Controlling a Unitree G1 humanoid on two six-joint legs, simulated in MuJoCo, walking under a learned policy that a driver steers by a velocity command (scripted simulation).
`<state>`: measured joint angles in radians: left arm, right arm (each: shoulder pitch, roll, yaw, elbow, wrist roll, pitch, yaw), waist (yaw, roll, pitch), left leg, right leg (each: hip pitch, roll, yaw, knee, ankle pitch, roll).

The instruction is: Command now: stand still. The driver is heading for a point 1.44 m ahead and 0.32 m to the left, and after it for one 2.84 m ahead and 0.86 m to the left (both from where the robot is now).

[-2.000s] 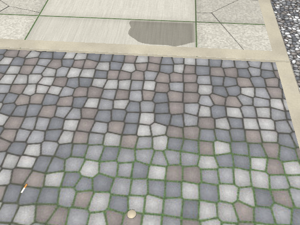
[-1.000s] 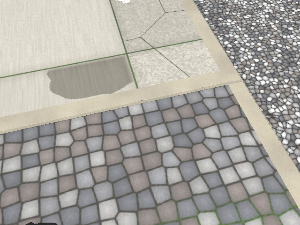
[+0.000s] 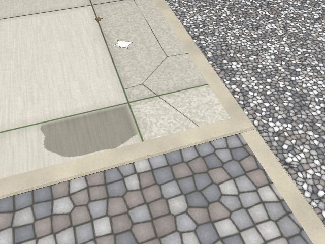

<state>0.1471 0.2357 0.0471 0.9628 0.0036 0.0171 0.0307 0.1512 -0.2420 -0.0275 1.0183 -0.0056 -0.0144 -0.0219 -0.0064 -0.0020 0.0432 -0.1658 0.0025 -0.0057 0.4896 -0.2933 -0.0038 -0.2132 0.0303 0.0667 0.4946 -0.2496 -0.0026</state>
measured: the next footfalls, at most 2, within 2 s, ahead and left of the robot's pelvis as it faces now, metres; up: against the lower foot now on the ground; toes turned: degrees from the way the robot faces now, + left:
left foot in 1.82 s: +0.46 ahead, +0.10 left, +0.00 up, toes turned +3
